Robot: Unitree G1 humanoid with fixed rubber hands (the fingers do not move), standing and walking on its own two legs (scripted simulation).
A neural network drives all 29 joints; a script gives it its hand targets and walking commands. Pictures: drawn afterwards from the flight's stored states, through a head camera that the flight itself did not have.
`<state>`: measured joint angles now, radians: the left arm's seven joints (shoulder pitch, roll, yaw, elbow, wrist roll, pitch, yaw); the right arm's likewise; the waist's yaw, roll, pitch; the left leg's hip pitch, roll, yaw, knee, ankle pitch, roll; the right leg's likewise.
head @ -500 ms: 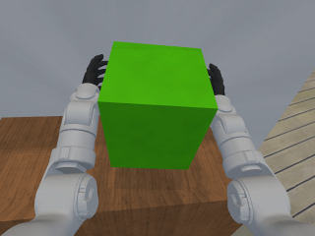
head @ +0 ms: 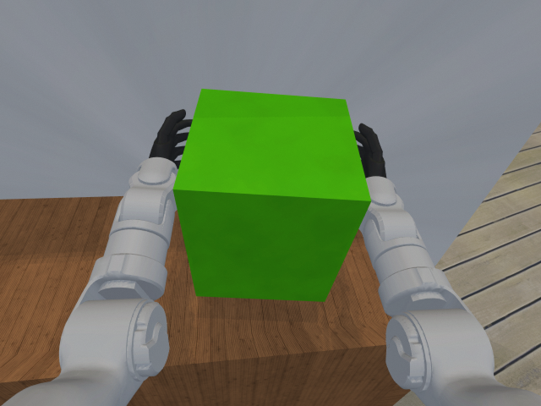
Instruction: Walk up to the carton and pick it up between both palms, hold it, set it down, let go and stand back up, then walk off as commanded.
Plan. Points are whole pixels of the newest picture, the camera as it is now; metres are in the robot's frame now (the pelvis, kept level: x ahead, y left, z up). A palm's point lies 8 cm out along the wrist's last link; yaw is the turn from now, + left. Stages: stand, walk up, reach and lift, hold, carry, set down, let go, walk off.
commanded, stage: set down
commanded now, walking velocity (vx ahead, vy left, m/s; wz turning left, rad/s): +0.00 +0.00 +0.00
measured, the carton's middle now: (267, 202) +0.41 -0.01 +0.12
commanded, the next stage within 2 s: none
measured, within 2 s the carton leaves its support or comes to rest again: rests again in 1.34 s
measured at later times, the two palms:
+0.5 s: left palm (171, 167) +0.44 +0.14 +0.16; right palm (366, 191) +0.41 -0.16 +0.14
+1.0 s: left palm (173, 178) +0.44 +0.14 +0.14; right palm (364, 204) +0.41 -0.16 +0.12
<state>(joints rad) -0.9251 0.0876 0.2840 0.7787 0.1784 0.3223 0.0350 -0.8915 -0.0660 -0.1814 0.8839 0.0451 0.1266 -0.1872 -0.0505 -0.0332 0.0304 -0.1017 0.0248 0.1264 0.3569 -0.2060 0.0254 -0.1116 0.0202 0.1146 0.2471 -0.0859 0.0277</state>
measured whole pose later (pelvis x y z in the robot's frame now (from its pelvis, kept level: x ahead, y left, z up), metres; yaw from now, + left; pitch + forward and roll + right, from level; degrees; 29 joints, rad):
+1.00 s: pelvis +0.01 +0.00 +0.00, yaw +0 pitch -2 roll -1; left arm -0.90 0.09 0.28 0.90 0.18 0.20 0.00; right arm -0.77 0.02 -0.31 0.85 -0.09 0.06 -0.17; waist -0.06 -0.03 0.05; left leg -0.10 0.02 0.13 0.36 -0.22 0.03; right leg -0.11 0.02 0.11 0.25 -0.10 0.03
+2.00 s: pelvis +0.02 +0.00 +0.00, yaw +0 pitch -2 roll -1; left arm -0.86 0.08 0.31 0.92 0.23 0.10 -0.05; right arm -0.72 0.09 -0.43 0.82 -0.23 -0.07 -0.14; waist -0.06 -0.03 0.07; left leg -0.10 0.02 0.13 0.36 -0.23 0.03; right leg -0.11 0.02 0.11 0.25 -0.11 0.03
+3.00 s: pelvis +0.00 +0.00 +0.00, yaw +0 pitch +0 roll -2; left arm -0.83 0.12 0.20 0.98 0.07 0.15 0.03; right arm -0.60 0.02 -0.20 0.84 0.06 -0.06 -0.22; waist -0.06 -0.02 0.02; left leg -0.19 0.04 0.13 0.44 -0.24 0.03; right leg -0.19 0.03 0.11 0.31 -0.11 0.03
